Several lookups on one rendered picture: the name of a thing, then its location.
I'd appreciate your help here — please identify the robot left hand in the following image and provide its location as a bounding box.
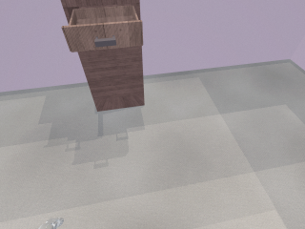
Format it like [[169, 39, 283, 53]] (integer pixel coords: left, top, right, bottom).
[[38, 218, 64, 229]]

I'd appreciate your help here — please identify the cabinet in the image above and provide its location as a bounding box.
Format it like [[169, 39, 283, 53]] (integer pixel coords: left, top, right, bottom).
[[60, 0, 145, 112]]

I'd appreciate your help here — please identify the drawer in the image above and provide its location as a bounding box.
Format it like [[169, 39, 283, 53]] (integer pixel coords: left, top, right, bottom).
[[61, 5, 144, 52]]

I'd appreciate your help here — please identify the handle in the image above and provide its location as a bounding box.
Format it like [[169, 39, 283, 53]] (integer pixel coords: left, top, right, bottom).
[[94, 35, 116, 48]]

